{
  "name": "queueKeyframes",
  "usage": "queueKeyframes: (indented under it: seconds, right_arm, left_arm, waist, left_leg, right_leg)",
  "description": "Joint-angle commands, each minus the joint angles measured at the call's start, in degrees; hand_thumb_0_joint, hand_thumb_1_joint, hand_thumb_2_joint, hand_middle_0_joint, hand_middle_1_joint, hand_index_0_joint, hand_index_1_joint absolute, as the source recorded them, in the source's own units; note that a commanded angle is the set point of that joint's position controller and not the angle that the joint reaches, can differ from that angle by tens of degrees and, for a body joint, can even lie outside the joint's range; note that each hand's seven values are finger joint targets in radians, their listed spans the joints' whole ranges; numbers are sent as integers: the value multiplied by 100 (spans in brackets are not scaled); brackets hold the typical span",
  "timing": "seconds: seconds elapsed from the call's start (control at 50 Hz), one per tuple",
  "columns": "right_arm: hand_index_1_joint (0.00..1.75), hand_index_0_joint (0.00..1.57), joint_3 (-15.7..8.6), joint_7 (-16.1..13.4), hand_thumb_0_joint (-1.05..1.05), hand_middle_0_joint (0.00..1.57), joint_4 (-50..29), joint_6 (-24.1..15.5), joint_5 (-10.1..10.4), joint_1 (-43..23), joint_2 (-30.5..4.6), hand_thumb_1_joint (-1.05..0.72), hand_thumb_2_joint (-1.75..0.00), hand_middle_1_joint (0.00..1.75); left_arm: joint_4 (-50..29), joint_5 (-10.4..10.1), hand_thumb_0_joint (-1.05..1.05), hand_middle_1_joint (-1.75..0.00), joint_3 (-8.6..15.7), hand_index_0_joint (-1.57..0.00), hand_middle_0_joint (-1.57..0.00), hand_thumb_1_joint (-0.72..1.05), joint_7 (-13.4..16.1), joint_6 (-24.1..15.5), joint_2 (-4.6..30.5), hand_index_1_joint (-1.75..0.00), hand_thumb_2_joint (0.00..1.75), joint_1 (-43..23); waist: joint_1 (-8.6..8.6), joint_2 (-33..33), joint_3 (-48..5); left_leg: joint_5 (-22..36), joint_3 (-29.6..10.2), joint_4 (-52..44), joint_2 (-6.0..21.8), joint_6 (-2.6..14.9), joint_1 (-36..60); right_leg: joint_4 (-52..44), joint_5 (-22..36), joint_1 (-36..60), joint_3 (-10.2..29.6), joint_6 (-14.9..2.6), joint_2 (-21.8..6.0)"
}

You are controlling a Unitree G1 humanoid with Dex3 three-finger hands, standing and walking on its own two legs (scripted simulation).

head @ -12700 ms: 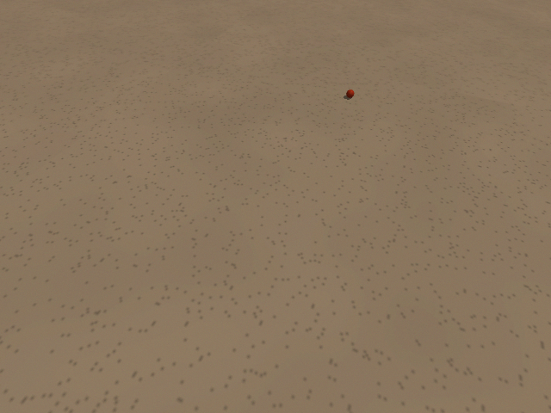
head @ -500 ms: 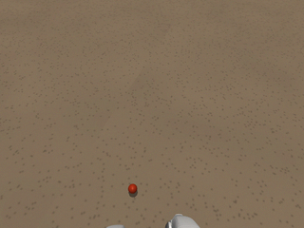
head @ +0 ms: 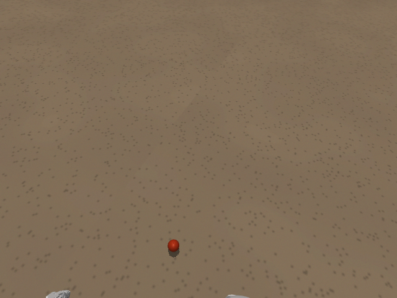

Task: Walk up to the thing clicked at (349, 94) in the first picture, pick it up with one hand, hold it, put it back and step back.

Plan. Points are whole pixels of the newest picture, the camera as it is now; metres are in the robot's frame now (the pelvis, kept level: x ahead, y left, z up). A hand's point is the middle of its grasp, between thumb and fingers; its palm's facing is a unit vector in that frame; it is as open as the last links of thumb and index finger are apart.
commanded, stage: walk up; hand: left
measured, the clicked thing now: (173, 245) +0.43 +0.09 -0.73
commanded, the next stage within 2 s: stand in 0.44 s
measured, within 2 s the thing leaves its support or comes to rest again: neither
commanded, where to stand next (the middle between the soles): +0.06 -0.02 m, yaw -2 degrees
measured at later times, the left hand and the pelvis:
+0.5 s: hand out of the picture +0.10 +0.25 -0.13, palm faces -0.01 -0.94 -0.35, open 7.4 cm; pelvis +0.01 -0.01 +0.02, yaw +0 degrees
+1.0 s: hand out of the picture +0.10 +0.23 -0.13, palm faces -0.02 -0.94 -0.35, open 7.4 cm; pelvis +0.02 -0.02 +0.02, yaw +1 degrees
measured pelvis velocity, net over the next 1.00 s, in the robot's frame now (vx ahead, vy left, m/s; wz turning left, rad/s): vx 0.02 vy -0.02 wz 0.01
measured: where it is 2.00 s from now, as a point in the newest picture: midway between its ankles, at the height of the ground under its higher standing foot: outside the picture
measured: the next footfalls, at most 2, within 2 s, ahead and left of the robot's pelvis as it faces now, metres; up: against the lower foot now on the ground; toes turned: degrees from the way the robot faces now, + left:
none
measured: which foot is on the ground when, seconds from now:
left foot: down 0.00-1.00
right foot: down 0.00-1.00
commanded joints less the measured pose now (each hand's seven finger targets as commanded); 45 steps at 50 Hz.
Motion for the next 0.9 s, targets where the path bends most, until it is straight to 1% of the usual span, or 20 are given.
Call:
queueKeyframes:
  seconds: [0.0, 0.02, 0.04, 0.06, 0.1, 0.14, 0.16, 0.2, 0.28, 0.32, 0.34, 0.4, 0.42, 0.46, 0.48, 0.54, 0.64, 0.72, 0.76, 0.88]
  right_arm:
    - [30, 20, -283, -74, 0, 20, -361, -91, -13, -96, -1102, -90, -90, 30]
    - [30, 20, -311, -49, 0, 20, -354, -81, -41, -421, -1235, -90, -90, 30]
    - [30, 20, -304, -29, 0, 20, -371, -86, -52, -529, -1268, -90, -90, 30]
    - [30, 20, -273, -3, 0, 20, -338, -89, -43, -575, -1257, -90, -90, 30]
    - [30, 20, -230, 29, 0, 20, -246, -118, -9, -443, -1171, -90, -90, 30]
    - [30, 20, -210, 33, 0, 20, -148, -142, 9, -366, -1153, -90, -90, 30]
    - [30, 20, -212, 31, 0, 20, -86, -145, 8, -301, -1135, -90, -90, 30]
    - [30, 20, -224, 30, 0, 20, -23, -162, 27, -394, -1191, -90, -90, 30]
    - [30, 20, -212, 14, 0, 20, 60, -164, 31, -474, -1177, -90, -90, 30]
    - [30, 20, -204, 9, 0, 20, 107, -161, 31, -552, -1139, -90, -90, 30]
    - [30, 20, -222, 6, 0, 20, 116, -162, 26, -589, -1178, -90, -90, 30]
    - [30, 20, -233, 4, 0, 20, 164, -157, 28, -630, -1160, -90, -90, 30]
    - [30, 20, -198, -1, 0, 20, 215, -178, 29, -592, -1035, -90, -90, 30]
    - [30, 20, -205, -17, 0, 20, 261, -208, 35, -619, -1127, -90, -90, 30]
    - [30, 20, -204, -18, 0, 20, 280, -224, 25, -610, -1124, -90, -90, 30]
    - [30, 20, -202, -26, 0, 20, 326, -220, 32, -681, -1096, -90, -90, 30]
    - [30, 20, -190, -19, 0, 20, 427, -213, 23, -648, -1048, -90, -90, 30]
    - [30, 20, -220, -11, 0, 20, 457, -201, 28, -663, -1111, -90, -90, 30]
    - [30, 20, -204, -14, 0, 20, 471, -209, 22, -603, -1079, -90, -90, 30]
    - [30, 20, -215, -23, 0, 20, 507, -173, 40, -595, -1094, -90, -90, 30]
  left_arm:
    - [-361, -15, 0, -30, 134, -20, -20, 90, 53, -286, 1215, -30, 90, -504]
    - [-248, -23, 0, -30, 80, -20, -20, 90, 32, -261, 1134, -30, 90, -431]
    - [-190, -13, 0, -30, 63, -20, -20, 90, 26, -256, 1139, -30, 90, -453]
    - [-79, -2, 0, -30, 71, -20, -20, 90, 24, -266, 1139, -30, 90, -388]
    - [75, 19, 0, -30, 76, -20, -20, 90, 20, -329, 1170, -30, 90, -299]
    - [140, 11, 0, -30, 62, -20, -20, 90, 24, -380, 1205, -30, 90, -302]
    - [168, 0, 0, -30, 58, -20, -20, 90, 30, -389, 1205, -30, 90, -400]
    - [242, -15, 0, -30, 39, -20, -20, 90, 49, -410, 1134, -30, 90, -341]
    - [324, -22, 0, -30, 34, -20, -20, 90, 72, -410, 1090, -30, 90, -379]
    - [400, -42, 0, -30, 22, -20, -20, 90, 78, -392, 1075, -30, 90, -346]
    - [413, -29, 0, -30, 23, -20, -20, 90, 81, -391, 1063, -30, 90, -363]
    - [466, -19, 0, -30, 15, -20, -20, 90, 90, -382, 1042, -30, 90, -401]
    - [531, -7, 0, -30, -30, -20, -20, 90, 96, -383, 1080, -30, 90, -402]
    - [525, -29, 0, -30, -44, -20, -20, 90, 89, -384, 1007, -30, 90, -387]
    - [521, -33, 0, -30, -50, -20, -20, 90, 88, -380, 1031, -30, 90, -429]
    - [531, -30, 0, -30, -50, -20, -20, 90, 93, -353, 1058, -30, 90, -496]
    - [552, -16, 0, -30, -49, -20, -20, 90, 84, -328, 1119, -30, 90, -583]
    - [561, -10, 0, -30, -68, -20, -20, 90, 88, -357, 1073, -30, 90, -551]
    - [543, -14, 0, -30, -61, -20, -20, 90, 90, -357, 1102, -30, 90, -626]
    - [602, -18, 0, -30, -76, -20, -20, 90, 99, -337, 1068, -30, 90, -541]
  waist:
    - [-104, 211, -999]
    - [13, 422, -732]
    - [44, 330, -538]
    - [64, 224, -421]
    - [45, -34, -466]
    - [-14, -143, -677]
    - [-61, -148, -709]
    - [-11, -57, -882]
    - [8, -80, -941]
    - [66, 11, -861]
    - [36, 38, -929]
    - [50, 46, -900]
    - [-5, -166, -865]
    - [21, 32, -954]
    - [6, 135, -994]
    - [28, 203, -1015]
    - [27, 116, -822]
    - [34, 90, -936]
    - [-13, 152, -1002]
    - [0, 98, -945]
  left_leg:
    - [52, -517, -1358, 432, 219, -215]
    - [-344, -629, -1520, 503, 290, -304]
    - [-507, -681, -1618, 550, 340, -528]
    - [-573, -676, -1688, 577, 379, -596]
    - [-186, -577, -1591, 490, 332, -494]
    - [361, -395, -1520, 392, 253, -33]
    - [526, -397, -1580, 396, 225, 34]
    - [982, -402, -1634, 493, 229, 224]
    - [1381, -367, -1781, 573, 206, 244]
    - [1413, -369, -1871, 579, 181, 278]
    - [1511, -358, -1871, 619, 193, 321]
    - [1509, -350, -1953, 632, 191, 301]
    - [1745, -505, -2008, 651, 137, 159]
    - [2102, -471, -2016, 677, 98, 331]
    - [2272, -460, -2055, 675, 71, 338]
    - [2213, -468, -2131, 688, 47, 279]
    - [1553, -457, -2286, 652, 21, 167]
    - [1623, -431, -2197, 644, 45, 253]
    - [1771, -431, -2198, 664, 23, 254]
    - [1668, -440, -2160, 664, 38, 347]
  right_leg:
    - [-647, -33, 697, 919, -462, -853]
    - [-786, -608, 479, 802, -357, -676]
    - [-830, -919, 455, 722, -286, -542]
    - [-967, -1060, 424, 735, -258, -500]
    - [-1216, -887, 568, 912, -262, -582]
    - [-1349, -312, 524, 1072, -268, -757]
    - [-1349, -202, 544, 1042, -252, -758]
    - [-1242, 397, 724, 877, -221, -701]
    - [-1191, 909, 945, 755, -172, -680]
    - [-1208, 832, 901, 755, -145, -667]
    - [-1191, 974, 973, 699, -154, -662]
    - [-1193, 1034, 1056, 670, -135, -651]
    - [-1180, 1221, 1162, 631, -162, -683]
    - [-1162, 1628, 1210, 633, -155, -717]
    - [-1130, 1684, 1274, 590, -159, -714]
    - [-1176, 1518, 1391, 558, -150, -720]
    - [-1383, 839, 1287, 620, -155, -718]
    - [-1436, 1000, 1344, 642, -137, -742]
    - [-1375, 1219, 1399, 622, -165, -751]
    - [-1415, 1105, 1291, 610, -155, -727]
